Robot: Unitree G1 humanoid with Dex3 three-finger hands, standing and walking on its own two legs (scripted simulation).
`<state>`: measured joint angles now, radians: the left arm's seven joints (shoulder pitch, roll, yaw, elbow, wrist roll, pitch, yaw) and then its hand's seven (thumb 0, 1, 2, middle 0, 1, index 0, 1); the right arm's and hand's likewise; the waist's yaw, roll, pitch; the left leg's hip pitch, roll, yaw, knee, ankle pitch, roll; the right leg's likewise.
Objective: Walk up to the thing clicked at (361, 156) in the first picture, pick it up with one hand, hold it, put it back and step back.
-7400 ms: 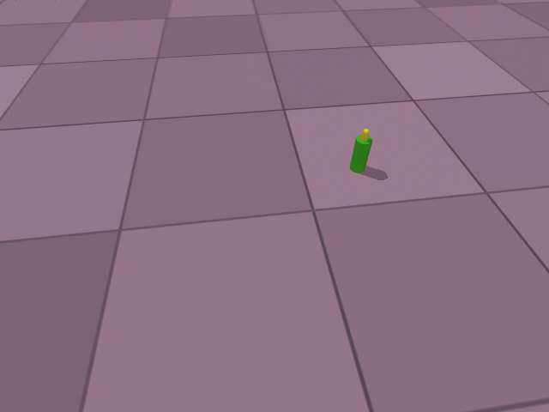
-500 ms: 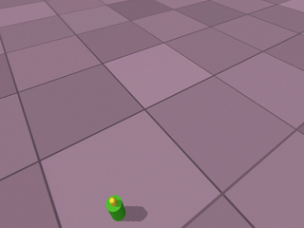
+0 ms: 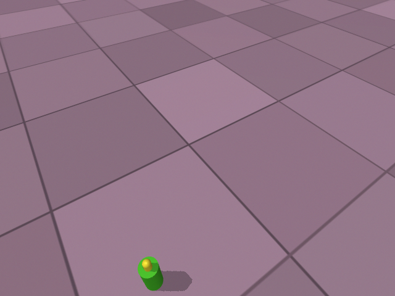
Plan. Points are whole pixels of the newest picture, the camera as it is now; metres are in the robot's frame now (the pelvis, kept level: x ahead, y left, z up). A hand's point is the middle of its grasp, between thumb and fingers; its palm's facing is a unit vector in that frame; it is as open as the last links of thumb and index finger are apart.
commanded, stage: stand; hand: left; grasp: from the side
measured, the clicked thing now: (150, 272) +0.37 +0.21 -0.65
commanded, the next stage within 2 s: go down in 0.22 s
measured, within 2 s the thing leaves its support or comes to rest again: neither
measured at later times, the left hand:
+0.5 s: hand out of the picture +0.13 +0.25 -0.16, palm faces +0.06 -0.95 -0.32, open 9.5 cm
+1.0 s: hand out of the picture +0.13 +0.28 -0.20, palm faces +0.08 -0.95 -0.32, open 17.0 cm
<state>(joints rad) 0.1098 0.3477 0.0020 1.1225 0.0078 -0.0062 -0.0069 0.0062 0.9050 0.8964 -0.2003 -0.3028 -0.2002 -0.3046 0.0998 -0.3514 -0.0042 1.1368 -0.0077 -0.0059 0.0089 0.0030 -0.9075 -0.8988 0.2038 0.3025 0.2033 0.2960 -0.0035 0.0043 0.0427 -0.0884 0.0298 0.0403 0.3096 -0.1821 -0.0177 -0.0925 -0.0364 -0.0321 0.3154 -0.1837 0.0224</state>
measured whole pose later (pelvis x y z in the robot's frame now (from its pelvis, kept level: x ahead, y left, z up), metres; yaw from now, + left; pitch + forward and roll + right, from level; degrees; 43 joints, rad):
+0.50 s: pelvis -0.02 +0.00 -0.01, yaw +1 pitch +3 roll +0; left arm -0.05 0.33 0.12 1.08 0.01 -0.02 -0.01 0.01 0.66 0.65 -0.12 -0.15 -0.13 -0.15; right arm 0.18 -0.29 -0.01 0.87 0.04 -0.04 -0.03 0.00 -0.98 -0.92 0.20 0.30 0.20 0.30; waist -0.02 0.00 0.06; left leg -0.31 0.04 0.02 0.49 -0.23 -0.02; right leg -0.31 -0.04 -0.04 0.49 -0.24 0.01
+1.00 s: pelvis -0.02 +0.01 -0.07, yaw +0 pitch +13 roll -2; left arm 0.19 0.34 0.24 0.59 0.04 0.14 -0.09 0.00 -0.44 0.03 -0.08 -0.06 -0.08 -0.06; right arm 0.22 -0.25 -0.03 0.62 0.02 -0.13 -0.05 0.01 -0.92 -0.90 0.20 0.30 0.20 0.30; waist -0.03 0.00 -0.08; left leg -0.77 0.05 0.00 1.01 -0.47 -0.01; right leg -0.75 -0.04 -0.04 0.97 -0.45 0.03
